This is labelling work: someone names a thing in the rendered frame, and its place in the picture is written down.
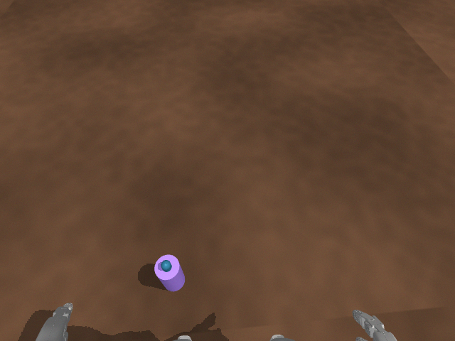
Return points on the left robot hand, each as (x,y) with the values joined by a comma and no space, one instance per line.
(55,327)

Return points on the bottle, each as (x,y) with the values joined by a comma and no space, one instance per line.
(169,272)

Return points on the right robot hand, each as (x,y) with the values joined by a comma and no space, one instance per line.
(373,327)

